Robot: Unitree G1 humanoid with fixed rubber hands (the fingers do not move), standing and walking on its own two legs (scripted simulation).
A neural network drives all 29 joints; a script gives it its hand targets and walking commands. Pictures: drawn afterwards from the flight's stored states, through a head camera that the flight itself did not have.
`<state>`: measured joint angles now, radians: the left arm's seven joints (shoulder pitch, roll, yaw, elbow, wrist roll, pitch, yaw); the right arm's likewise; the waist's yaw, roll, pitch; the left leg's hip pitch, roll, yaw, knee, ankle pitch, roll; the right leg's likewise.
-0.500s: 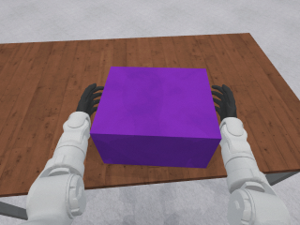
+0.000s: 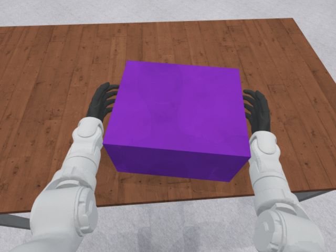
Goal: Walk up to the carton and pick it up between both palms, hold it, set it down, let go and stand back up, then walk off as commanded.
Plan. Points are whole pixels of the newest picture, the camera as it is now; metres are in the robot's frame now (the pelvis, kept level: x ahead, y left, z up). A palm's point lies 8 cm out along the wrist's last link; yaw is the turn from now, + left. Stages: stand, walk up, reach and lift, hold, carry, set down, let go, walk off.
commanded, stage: set down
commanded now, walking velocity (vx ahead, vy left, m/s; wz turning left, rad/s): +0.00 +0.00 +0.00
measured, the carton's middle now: (177, 120) +0.45 -0.02 -0.01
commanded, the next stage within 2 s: none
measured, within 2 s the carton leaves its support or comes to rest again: neither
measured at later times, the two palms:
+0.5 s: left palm (97, 116) +0.45 +0.18 +0.03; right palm (259, 126) +0.40 -0.21 +0.03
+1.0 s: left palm (97, 116) +0.45 +0.18 +0.03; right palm (258, 127) +0.40 -0.21 +0.03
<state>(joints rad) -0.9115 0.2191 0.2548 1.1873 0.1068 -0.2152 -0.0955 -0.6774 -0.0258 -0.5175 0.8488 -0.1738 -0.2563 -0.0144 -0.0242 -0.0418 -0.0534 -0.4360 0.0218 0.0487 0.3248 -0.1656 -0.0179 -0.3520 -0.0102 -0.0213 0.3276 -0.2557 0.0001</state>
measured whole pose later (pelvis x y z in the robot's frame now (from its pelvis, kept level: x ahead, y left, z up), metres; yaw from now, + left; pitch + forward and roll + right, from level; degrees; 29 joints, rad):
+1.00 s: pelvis -0.01 +0.00 +0.00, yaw +0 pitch +17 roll +0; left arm -0.96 0.22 0.31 1.29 0.14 -0.30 -0.10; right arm -0.70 -0.03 -0.54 0.88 -0.19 -0.30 -0.01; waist -0.02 -0.04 -0.05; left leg -0.47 0.02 0.05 0.33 -0.16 -0.01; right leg -0.38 -0.01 -0.02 0.33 -0.24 0.01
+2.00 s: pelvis -0.03 +0.01 -0.02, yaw -2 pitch +28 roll -2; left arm -1.04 0.27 0.11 1.49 -0.19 -0.37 0.01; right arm -0.89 -0.21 -0.18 1.28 0.09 -0.33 -0.09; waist -0.03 -0.02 -0.20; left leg -0.82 0.07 0.04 0.54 -0.17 -0.03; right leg -0.69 0.03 -0.02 0.43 -0.23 0.00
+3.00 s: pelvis -0.08 +0.02 -0.02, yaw -2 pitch +21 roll -2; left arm -0.70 0.30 0.11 1.18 -0.22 -0.29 -0.06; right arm -0.64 -0.24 0.02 1.12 0.26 -0.31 -0.08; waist -0.03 0.00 -0.24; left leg -0.77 0.06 0.04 0.55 -0.15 0.00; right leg -0.66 0.02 -0.02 0.50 -0.20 0.01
